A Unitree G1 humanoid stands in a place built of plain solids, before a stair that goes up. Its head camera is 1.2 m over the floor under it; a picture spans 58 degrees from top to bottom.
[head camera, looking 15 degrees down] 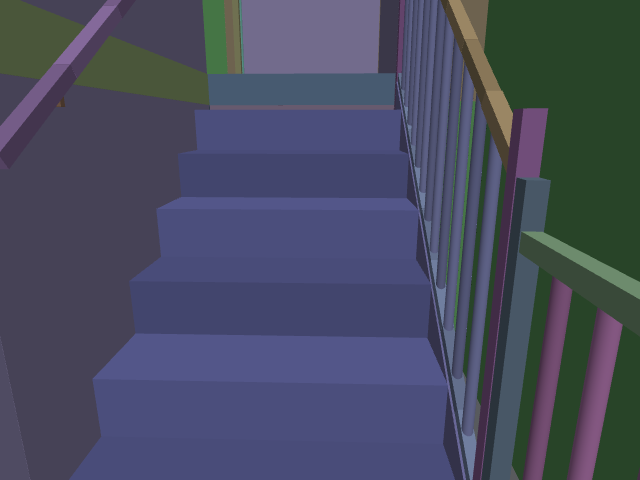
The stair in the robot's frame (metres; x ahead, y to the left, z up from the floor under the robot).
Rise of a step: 0.21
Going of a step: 0.31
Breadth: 1.11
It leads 2 degrees to the right of straight ahead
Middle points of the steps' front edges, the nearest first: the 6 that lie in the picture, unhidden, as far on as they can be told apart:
1.19 0.16 0.43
1.49 0.15 0.64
1.80 0.14 0.85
2.11 0.13 1.06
2.42 0.12 1.28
2.73 0.11 1.49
